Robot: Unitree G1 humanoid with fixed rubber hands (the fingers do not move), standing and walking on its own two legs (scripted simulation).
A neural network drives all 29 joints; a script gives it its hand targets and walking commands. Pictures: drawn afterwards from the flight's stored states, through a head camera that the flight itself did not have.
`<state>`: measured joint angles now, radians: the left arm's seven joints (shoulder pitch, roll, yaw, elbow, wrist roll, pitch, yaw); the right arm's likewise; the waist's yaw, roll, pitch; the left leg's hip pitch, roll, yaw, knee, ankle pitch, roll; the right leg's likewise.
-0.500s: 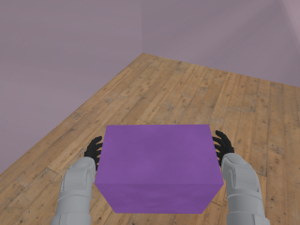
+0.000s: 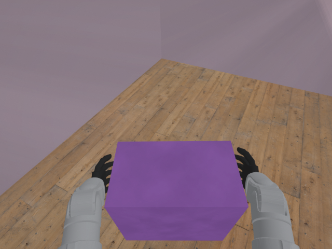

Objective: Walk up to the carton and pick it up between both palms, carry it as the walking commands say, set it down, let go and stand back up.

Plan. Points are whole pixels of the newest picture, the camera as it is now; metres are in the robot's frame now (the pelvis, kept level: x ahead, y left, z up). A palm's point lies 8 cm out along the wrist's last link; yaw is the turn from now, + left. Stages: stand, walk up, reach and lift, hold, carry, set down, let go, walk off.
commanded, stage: reach and lift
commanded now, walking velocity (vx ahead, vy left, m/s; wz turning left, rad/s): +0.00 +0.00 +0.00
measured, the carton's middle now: (174, 194) +0.27 +0.00 -0.03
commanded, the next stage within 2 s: hold in 0.50 s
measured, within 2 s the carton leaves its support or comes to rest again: neither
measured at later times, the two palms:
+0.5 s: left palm (99, 189) +0.26 +0.18 +0.02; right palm (253, 186) +0.26 -0.19 +0.03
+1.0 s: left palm (98, 190) +0.26 +0.19 +0.02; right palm (252, 184) +0.27 -0.18 +0.04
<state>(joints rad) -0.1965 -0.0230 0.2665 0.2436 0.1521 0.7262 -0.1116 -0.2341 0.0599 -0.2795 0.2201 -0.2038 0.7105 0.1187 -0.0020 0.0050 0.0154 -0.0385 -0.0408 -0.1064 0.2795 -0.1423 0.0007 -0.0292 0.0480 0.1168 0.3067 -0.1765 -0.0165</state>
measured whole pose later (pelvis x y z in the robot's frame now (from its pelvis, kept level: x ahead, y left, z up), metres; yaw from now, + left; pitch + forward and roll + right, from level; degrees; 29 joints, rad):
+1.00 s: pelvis -0.01 +0.00 +0.00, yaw +0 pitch -6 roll +0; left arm -0.14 -0.03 0.25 0.18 0.15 0.73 -0.12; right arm -0.17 0.07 -0.26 0.13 -0.20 0.73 0.12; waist 0.00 0.01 0.04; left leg -0.04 -0.04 -0.11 0.30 -0.14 0.00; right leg -0.03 0.05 0.11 0.31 -0.17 -0.02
